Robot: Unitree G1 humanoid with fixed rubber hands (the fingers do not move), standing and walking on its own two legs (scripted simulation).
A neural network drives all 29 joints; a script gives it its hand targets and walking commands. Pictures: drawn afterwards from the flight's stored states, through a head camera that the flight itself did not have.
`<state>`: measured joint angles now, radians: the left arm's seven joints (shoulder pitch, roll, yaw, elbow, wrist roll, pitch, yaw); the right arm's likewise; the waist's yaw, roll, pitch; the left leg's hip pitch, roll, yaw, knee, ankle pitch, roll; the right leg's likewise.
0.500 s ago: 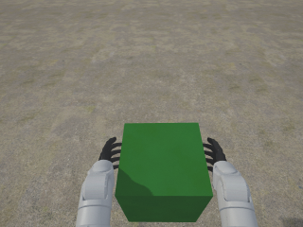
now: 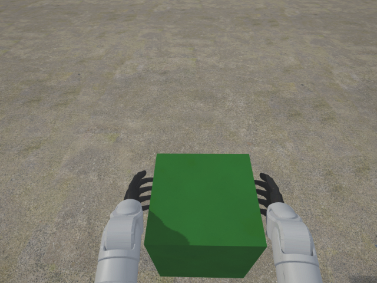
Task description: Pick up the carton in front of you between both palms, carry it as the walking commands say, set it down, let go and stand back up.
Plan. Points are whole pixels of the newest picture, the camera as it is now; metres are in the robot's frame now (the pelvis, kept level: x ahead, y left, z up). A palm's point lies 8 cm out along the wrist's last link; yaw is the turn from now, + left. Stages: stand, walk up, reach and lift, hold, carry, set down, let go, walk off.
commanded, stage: carry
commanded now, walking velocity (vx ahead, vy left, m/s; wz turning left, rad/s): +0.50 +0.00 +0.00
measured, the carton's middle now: (202, 218) +0.30 +0.00 -0.04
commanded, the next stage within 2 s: none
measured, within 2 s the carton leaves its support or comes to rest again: neither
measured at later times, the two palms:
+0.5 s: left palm (155, 139) +0.50 +0.13 +0.03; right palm (259, 141) +0.51 -0.17 +0.02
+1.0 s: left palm (157, 105) +0.64 +0.14 +0.04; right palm (249, 105) +0.65 -0.16 +0.04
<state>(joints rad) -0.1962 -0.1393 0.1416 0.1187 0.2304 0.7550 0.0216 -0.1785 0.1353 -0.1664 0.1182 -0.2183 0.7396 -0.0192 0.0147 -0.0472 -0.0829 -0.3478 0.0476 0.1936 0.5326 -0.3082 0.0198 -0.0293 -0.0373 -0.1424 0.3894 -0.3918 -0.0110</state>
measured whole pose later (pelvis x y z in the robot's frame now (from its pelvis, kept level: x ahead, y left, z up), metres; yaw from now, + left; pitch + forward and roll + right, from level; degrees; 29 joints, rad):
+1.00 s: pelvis +0.36 -0.02 +0.00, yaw +2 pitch +3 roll +0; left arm -0.21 -0.14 0.17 0.15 0.24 0.74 0.02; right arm -0.22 0.14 -0.18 0.17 -0.23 0.73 -0.02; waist 0.00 -0.02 -0.12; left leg -0.27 0.06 0.17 0.51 -0.29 0.00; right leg -0.22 -0.06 -0.19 0.51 -0.34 0.00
